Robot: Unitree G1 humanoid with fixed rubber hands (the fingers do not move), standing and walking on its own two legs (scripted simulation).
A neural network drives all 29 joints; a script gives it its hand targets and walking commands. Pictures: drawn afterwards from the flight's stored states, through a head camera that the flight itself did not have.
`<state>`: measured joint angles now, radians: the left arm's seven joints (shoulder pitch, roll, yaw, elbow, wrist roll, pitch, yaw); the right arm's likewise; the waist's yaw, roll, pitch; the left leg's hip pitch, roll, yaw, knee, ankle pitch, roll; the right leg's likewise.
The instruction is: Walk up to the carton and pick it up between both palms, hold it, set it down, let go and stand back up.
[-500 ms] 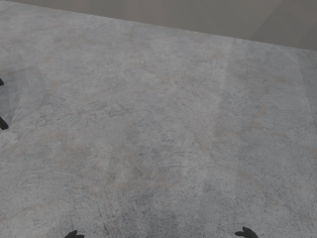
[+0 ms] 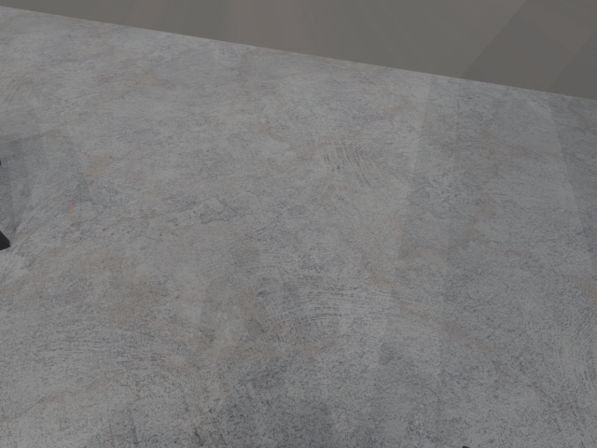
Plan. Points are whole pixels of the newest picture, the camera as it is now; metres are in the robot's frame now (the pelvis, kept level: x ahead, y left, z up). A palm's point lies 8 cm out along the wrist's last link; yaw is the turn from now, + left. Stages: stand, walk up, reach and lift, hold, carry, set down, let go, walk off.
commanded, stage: stand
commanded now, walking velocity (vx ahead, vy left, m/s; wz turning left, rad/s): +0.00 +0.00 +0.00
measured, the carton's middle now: out of the picture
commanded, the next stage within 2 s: walk up in 0.14 s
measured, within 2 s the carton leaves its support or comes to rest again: neither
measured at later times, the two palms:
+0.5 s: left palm out of the picture +0.05 +0.30 -0.10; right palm out of the picture +0.10 -0.24 -0.11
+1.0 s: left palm out of the picture +0.15 +0.52 -0.11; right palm (302, 384) +0.24 +0.00 -0.11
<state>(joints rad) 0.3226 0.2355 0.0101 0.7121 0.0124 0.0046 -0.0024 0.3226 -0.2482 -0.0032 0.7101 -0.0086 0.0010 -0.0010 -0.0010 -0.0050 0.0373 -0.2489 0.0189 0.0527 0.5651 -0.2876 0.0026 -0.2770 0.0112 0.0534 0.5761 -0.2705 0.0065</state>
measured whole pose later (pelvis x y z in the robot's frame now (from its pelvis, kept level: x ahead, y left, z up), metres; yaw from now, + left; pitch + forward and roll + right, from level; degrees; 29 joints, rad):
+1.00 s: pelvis +0.13 +0.24 -0.01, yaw +20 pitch -3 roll +0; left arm 0.29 0.26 0.03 0.70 0.03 -0.03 -0.01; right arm 0.40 -0.28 -0.02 0.72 -0.03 0.01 0.04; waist -0.07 -0.03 0.04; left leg -0.27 -0.03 0.03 0.65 -0.34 0.06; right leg -0.58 -0.08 -0.09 1.06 -0.43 -0.03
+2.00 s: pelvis +0.43 +0.63 +0.00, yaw +34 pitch -4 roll +0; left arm 0.34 0.27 0.04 0.68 0.04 0.00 0.01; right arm 0.38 -0.27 -0.05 0.74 -0.04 -0.01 0.03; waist -0.07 -0.01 0.07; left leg -0.17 -0.10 0.15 0.47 -0.26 0.14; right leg -0.57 -0.10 -0.03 1.01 -0.23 0.00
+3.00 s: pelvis +0.63 +1.02 -0.02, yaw +31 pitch -4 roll +0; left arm 0.31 0.21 0.05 0.61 0.03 -0.06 0.05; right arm 0.34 -0.31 -0.01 0.72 -0.05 0.06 0.05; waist -0.07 0.08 0.11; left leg -0.28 0.07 0.16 0.80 -0.45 0.04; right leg -0.41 0.01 -0.08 0.68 -0.17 -0.05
